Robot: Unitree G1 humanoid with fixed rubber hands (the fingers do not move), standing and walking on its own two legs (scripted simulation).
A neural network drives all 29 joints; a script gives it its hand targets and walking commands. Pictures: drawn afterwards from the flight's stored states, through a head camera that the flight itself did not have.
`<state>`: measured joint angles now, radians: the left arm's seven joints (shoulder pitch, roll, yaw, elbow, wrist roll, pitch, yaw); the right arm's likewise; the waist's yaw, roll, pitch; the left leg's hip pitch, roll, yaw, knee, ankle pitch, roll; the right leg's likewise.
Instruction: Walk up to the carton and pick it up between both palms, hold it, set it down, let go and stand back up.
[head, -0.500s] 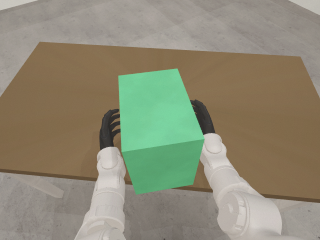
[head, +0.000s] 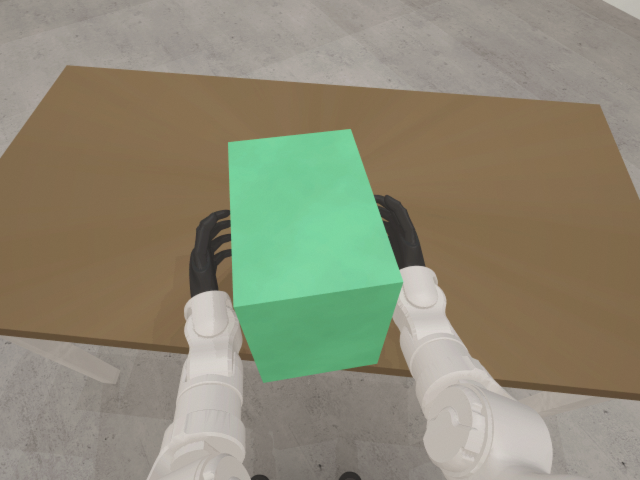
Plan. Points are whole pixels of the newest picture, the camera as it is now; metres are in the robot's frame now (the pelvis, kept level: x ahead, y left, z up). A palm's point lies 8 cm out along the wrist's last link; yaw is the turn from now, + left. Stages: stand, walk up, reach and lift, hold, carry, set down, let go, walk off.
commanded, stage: set down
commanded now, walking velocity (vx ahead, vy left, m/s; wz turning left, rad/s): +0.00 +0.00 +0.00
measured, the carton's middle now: (306, 258) +0.41 +0.07 -0.01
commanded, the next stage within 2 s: none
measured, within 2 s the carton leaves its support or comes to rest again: rests again in 0.32 s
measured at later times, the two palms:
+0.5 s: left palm (209, 282) +0.35 +0.19 +0.00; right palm (405, 258) +0.41 -0.06 +0.00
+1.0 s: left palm (211, 281) +0.37 +0.20 -0.03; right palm (390, 245) +0.45 -0.04 -0.03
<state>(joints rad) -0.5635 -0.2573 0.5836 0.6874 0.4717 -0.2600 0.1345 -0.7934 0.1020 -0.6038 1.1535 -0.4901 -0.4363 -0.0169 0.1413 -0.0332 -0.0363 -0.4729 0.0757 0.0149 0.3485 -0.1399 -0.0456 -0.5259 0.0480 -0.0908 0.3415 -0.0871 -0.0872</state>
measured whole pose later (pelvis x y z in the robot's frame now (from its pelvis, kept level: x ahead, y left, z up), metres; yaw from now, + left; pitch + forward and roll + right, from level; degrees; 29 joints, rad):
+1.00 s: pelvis -0.01 +0.01 -0.02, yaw -3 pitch +27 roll -1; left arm -0.67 -0.14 0.30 0.92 0.11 -0.30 0.28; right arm -0.93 -0.12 -0.02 1.31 0.04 -0.32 -0.09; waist 0.23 -0.02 -0.18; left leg -0.83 0.11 0.03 0.61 -0.24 -0.06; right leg -0.85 0.07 -0.08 0.51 -0.12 -0.08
